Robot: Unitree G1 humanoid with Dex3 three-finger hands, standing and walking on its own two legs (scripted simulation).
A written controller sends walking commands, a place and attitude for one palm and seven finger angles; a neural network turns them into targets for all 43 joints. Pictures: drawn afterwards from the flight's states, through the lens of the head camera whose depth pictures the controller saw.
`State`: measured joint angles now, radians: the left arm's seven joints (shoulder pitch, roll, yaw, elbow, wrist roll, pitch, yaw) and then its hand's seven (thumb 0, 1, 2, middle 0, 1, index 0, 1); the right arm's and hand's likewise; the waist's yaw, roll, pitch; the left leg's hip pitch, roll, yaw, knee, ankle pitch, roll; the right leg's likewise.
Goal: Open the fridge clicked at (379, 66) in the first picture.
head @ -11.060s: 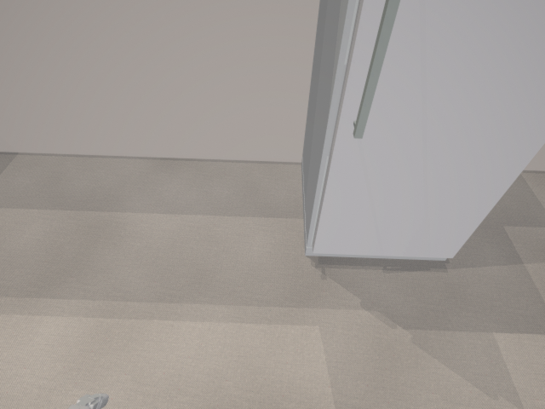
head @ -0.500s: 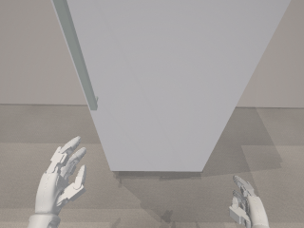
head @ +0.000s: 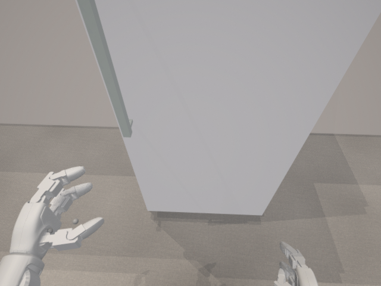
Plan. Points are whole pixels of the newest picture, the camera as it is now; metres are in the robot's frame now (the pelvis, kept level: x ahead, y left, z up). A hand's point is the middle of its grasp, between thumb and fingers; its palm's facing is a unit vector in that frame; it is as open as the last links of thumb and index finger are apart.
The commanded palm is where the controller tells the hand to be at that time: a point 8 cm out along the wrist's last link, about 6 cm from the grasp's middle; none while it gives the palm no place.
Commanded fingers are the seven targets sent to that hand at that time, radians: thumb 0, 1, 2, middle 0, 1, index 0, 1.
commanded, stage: raise the hand to about handle height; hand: left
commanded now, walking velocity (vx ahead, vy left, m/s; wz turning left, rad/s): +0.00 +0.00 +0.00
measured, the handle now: (104, 46) +0.52 +0.21 +0.24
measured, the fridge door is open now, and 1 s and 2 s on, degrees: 0 0 0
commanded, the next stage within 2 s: move the hooked fingers beside the handle in 1.30 s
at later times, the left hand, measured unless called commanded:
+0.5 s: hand (36, 179) +0.25 +0.27 +0.16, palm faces +0.09 -0.99 -0.07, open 13.6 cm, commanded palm +0.22 +0.31 +0.17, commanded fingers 0.00 -0.50 0.30 -0.30 -1.20 -0.30 -1.20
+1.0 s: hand (24, 143) +0.28 +0.28 +0.21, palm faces +0.07 -0.99 -0.08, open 14.0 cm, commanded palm +0.24 +0.32 +0.21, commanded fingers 0.00 -0.50 0.30 -0.30 -1.20 -0.30 -1.20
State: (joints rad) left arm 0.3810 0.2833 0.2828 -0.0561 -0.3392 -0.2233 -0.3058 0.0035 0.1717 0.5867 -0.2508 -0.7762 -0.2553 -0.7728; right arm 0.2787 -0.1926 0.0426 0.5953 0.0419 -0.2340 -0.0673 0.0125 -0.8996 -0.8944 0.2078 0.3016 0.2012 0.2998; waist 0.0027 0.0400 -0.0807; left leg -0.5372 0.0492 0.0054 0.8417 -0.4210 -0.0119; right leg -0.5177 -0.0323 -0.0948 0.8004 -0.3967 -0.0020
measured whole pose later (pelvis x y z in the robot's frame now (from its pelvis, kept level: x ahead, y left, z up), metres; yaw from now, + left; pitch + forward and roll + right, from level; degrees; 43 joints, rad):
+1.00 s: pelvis +0.01 +0.00 +0.03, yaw +0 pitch -1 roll +0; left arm -0.11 0.47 0.47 0.16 -0.34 0.14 -0.45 -0.02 -0.50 0.30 -0.30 -1.20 -0.30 -1.20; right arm 0.24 -0.28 0.07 0.61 0.08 -0.24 -0.11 0.01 -0.90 -0.89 0.21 0.30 0.20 0.30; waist 0.04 0.06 -0.03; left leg -0.22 0.03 0.02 0.52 -0.28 -0.01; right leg -0.21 -0.03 -0.09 0.50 -0.27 0.00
